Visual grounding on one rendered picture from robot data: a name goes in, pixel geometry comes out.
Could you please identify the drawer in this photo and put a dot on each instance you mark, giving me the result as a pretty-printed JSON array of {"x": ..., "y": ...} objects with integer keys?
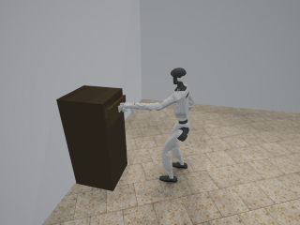
[{"x": 112, "y": 112}]

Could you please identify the robot left hand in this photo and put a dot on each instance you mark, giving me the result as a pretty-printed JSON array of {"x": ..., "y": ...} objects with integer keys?
[{"x": 126, "y": 105}]

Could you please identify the left robot forearm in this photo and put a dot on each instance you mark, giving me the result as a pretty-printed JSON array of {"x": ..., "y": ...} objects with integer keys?
[{"x": 146, "y": 106}]

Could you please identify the robot right shin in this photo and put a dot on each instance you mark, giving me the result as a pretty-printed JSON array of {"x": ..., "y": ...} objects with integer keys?
[{"x": 178, "y": 154}]

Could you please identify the robot torso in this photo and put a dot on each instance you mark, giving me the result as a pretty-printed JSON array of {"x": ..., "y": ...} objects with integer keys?
[{"x": 181, "y": 109}]

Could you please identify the left robot upper arm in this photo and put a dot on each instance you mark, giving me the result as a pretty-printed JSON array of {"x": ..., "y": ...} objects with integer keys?
[{"x": 175, "y": 97}]

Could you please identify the right robot upper arm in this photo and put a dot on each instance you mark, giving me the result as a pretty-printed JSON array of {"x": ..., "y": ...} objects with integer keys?
[{"x": 190, "y": 97}]

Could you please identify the cabinet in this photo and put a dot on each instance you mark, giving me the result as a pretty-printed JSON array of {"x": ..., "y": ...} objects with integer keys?
[{"x": 98, "y": 153}]

